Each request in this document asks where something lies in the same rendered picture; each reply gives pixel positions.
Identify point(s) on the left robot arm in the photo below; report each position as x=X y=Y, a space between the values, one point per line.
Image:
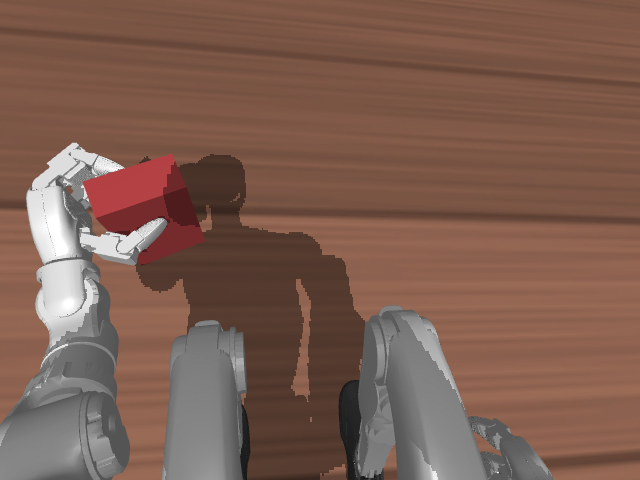
x=67 y=425

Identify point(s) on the right robot hand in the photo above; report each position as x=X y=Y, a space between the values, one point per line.
x=519 y=461

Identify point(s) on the carton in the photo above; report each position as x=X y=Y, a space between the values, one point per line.
x=125 y=200

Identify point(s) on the right robot foot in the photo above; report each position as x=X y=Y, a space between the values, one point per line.
x=349 y=420

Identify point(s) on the left robot hand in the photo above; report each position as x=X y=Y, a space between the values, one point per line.
x=60 y=225

